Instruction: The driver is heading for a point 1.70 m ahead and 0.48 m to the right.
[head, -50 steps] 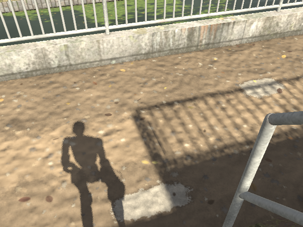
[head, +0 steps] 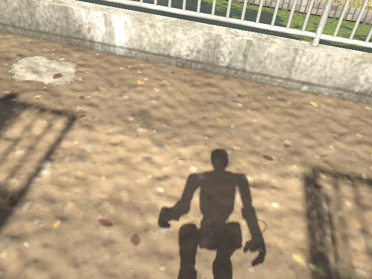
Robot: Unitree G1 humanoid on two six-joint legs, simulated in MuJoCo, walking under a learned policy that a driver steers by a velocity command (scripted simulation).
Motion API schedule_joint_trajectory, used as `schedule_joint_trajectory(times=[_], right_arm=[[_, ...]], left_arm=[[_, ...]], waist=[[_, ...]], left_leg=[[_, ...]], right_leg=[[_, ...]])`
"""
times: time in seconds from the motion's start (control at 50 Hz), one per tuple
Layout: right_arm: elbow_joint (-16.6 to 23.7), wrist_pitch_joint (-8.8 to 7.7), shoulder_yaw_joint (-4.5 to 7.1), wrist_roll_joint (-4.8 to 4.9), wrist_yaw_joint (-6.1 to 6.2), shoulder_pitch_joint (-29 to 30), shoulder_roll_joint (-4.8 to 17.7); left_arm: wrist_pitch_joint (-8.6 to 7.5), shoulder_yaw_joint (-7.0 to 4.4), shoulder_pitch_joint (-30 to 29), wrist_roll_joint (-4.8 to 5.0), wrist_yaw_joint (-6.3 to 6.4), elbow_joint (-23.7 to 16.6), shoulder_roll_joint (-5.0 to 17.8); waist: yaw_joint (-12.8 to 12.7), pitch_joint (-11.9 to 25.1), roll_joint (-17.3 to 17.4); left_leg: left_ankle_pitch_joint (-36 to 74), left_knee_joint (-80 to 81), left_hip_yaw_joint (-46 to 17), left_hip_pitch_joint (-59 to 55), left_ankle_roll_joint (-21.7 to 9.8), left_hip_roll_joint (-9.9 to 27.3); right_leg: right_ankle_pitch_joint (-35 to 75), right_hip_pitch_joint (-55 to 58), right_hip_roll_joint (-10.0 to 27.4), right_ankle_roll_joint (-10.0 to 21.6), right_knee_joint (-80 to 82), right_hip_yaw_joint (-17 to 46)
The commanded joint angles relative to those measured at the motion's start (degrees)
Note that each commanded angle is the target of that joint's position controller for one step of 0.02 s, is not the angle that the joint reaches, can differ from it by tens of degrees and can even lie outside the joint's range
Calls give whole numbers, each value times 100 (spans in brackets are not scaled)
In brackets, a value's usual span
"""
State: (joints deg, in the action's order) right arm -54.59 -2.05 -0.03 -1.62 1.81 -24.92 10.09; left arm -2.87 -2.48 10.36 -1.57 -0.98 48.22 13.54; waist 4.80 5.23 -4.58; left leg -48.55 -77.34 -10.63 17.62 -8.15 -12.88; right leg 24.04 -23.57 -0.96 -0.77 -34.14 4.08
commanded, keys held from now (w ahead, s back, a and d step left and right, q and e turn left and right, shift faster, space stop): no key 0.16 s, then e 0.84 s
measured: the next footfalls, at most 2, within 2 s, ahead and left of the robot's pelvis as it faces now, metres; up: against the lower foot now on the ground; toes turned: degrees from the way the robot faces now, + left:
right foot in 0.04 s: +0.05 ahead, -0.12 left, -0.22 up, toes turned +0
left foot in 0.48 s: +0.38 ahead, +0.07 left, -0.44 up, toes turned +1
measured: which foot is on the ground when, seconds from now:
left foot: down 0.00-0.04, up 0.06-0.46, down 0.48-0.94, up 0.96-1.00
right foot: up 0.00-0.02, down 0.04-0.50, up 0.52-0.90, down 0.92-1.00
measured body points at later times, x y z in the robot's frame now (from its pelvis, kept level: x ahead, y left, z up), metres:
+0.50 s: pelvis +0.26 +0.00 -0.26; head +0.26 +0.00 +0.19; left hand +0.09 +0.18 -0.40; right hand +0.44 -0.21 -0.38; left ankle +0.36 +0.08 -1.02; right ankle +0.03 -0.12 -0.78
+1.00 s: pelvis +0.37 -0.06 -0.33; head +0.37 -0.08 +0.12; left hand +0.65 +0.09 -0.40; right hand +0.33 -0.33 -0.47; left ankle +0.35 +0.08 -1.01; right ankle +0.39 -0.17 -1.05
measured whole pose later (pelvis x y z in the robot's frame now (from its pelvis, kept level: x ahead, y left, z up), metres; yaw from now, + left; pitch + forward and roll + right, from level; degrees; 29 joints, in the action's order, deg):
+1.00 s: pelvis +0.37 -0.06 -0.33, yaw -18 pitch +1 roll +1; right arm -45.4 1.6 3.0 -2.0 -0.5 -19.6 15.5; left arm -0.2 -1.1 4.6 -0.7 -2.1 37.5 13.0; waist 2.9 1.5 2.2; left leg -33.6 -57.2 6.1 22.1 1.8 4.5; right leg -18.2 -26.7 -1.5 3.1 -42.5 -0.3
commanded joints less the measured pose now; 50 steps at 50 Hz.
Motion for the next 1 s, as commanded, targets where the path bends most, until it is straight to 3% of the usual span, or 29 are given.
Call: schedule_joint_trajectory(times=[0.02,0.04,0.06,0.08,0.1,0.14,0.16,0.18,0.22,0.24,0.26,0.28,0.36,0.4,0.46,0.5,0.52,0.54,0.58,0.62,0.66,0.72,0.82,0.88,0.92,0.94,0.96,0.98,1.0], right_arm=[[82,82,115,-24,-47,383,587],[166,40,209,-12,-106,336,656],[371,-5,281,215,-53,286,461],[655,-4,92,259,36,24,146],[552,5,165,-19,74,723,559],[526,77,145,-173,-34,1221,355],[847,61,89,-240,-85,1686,191],[977,15,-42,-163,-143,1913,-63],[205,18,1,-238,-346,912,50],[-65,52,92,-240,-351,420,195],[-5,-39,212,-201,-382,1204,694],[225,-161,160,-250,-457,2136,589],[729,-200,96,79,-501,3230,232],[580,-258,142,212,-454,2695,295],[-146,-242,356,140,-288,711,676],[-551,-195,478,23,-319,-834,1292],[-651,-151,468,61,-323,-1067,1355],[-357,-120,358,261,-320,-738,858],[-7,-107,410,164,-59,113,951],[103,-70,211,-16,51,344,725],[166,-115,154,-44,163,540,632],[443,-99,91,1,116,774,660],[800,-8,318,212,-104,710,1192],[820,195,465,45,-150,179,1432],[797,275,497,-125,-144,-183,1322],[901,282,452,-189,-160,-381,1031],[1568,250,309,-17,-227,156,667],[1806,291,372,-84,-289,1240,1010],[1919,315,362,17,-300,1388,915]], left_arm=[[-113,-243,2188,129,23,529,495],[-32,-307,2582,112,104,573,608],[17,-298,2962,47,31,581,844],[-54,-178,2768,42,-167,569,663],[-121,-145,2982,136,-231,471,495],[-72,-3,2729,94,-92,659,360],[-150,-5,3082,119,38,831,660],[-192,126,2650,137,122,925,236],[-228,240,1390,203,153,682,88],[-318,172,1223,305,225,783,401],[-315,169,1321,392,213,718,347],[-376,224,1622,430,244,789,166],[-120,229,2606,-72,212,1080,-20],[-23,242,2862,-119,237,1244,-163],[191,214,2822,-75,261,1325,-70],[266,88,3105,142,260,1381,-196],[318,73,3708,490,451,1209,-36],[309,125,2975,309,495,1010,198],[374,149,1574,-131,361,624,82],[484,34,703,-292,144,201,118],[581,175,161,-127,70,-333,-370],[491,161,406,-118,-34,-467,-367],[475,149,-605,94,-224,-1013,-191],[396,12,-868,39,-300,-1250,223],[226,-37,-483,15,-243,-1211,397],[110,-109,-39,-10,-172,-1198,706],[180,-305,486,32,-104,-1325,1574],[264,-323,1215,176,-2,-1112,1434],[319,-284,967,136,93,-1102,1399]], waist=[[-844,-612,1204],[-1125,-957,42],[-1005,-554,-756],[-542,-223,-1330],[-1078,-173,-471],[-826,-338,274],[-719,-715,-189],[-332,-1210,-86],[246,-622,121],[458,-479,-412],[23,-845,306],[-401,-1048,359],[-1470,-1498,71],[-1527,-1468,56],[-973,-1207,519],[-522,-133,1099],[-765,1003,1817],[-367,1393,1501],[-276,1084,1097],[-545,-49,856],[-811,-816,1230],[-1094,-358,1068],[-642,-478,1377],[-287,-691,1179],[-304,-618,452],[-380,-253,-382],[-759,332,-1707],[-1264,484,-674],[-1043,241,-659]], left_leg=[[5983,-731,-958,1384,-434,636],[3559,-2626,-199,2519,-126,67],[-748,-4881,673,4900,188,-365],[-742,-4925,986,6141,140,279],[211,-4559,912,6436,127,543],[1216,-4680,951,5705,192,528],[2180,-3410,294,6206,351,780],[3023,-1707,116,6067,587,887],[7059,994,1061,694,666,1240],[7816,754,607,534,550,1491],[8469,2005,1134,1333,502,1285],[9503,3158,1053,1242,487,1418],[8254,5642,986,1357,848,1477],[8491,6486,884,579,854,1601],[9347,7853,1011,-1697,876,2134],[13579,5706,632,-4829,841,3224],[15031,3729,720,-6506,267,4291],[13098,3664,750,-6129,69,4076],[8327,4993,85,-3604,-1129,4148],[7488,5293,900,-1227,-650,3502],[6124,5599,1044,497,-434,3340],[6396,5472,1201,869,-249,3145],[4221,5834,1465,618,132,3113],[3276,5513,1419,114,179,3249],[2947,4362,1722,145,420,2968],[2254,2937,2104,854,745,2572],[764,1319,2143,2700,1065,1514],[878,958,1082,3254,1023,1336],[1275,834,838,3365,999,1396]], right_leg=[[694,2399,272,137,1507,-383],[1535,3422,790,330,2817,-139],[4972,5489,1959,787,66,518],[6105,5951,2347,1040,-762,658],[3969,5656,2069,1172,-247,584],[2882,3480,1721,1414,150,649],[1726,2964,1958,1499,-255,1021],[1197,2081,1749,1243,8,777],[-761,-1631,1111,1019,843,346],[-1311,-1239,1278,1026,516,695],[-1925,-595,658,926,306,191],[-3546,-340,540,863,-119,302],[-3247,1130,368,1162,-1082,792],[-2974,1201,222,1109,-1850,968],[-3528,307,-118,1098,-3759,967],[-8721,-2237,-971,805,-6888,163],[-9589,-3445,-841,642,-8542,-258],[-8715,-4079,-307,693,-8463,-329],[-6822,-3798,-11,520,-9025,-447],[-5092,-3295,-37,226,-7874,-316],[-3788,-2890,8,-40,-6351,-181],[-2319,-1782,93,-124,-4399,-253],[-2182,-373,138,6,-1650,-561],[-4204,-119,8,114,-882,-880],[-4310,717,47,232,106,-689],[-2858,1671,902,428,264,611],[-690,2838,2408,1559,755,3137],[-915,3061,2224,1922,1033,3449],[-1299,2790,2064,1890,1048,3027]])
Over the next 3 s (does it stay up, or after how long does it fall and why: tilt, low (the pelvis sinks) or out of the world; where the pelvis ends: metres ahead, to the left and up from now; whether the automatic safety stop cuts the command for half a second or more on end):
stays up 1.02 -0.40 -0.30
